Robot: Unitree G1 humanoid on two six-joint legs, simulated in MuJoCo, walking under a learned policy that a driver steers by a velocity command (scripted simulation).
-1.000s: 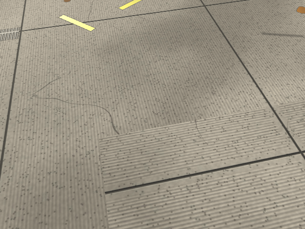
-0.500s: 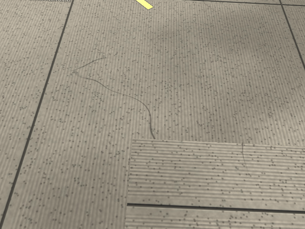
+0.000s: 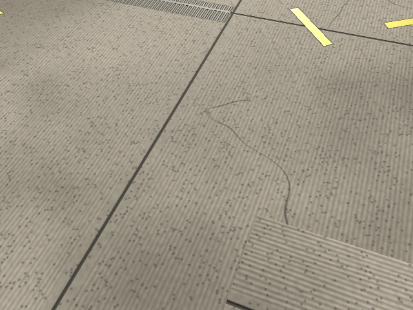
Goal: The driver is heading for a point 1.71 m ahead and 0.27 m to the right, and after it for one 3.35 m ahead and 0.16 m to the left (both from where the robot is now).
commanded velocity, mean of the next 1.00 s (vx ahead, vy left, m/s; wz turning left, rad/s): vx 0.03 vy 0.00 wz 0.09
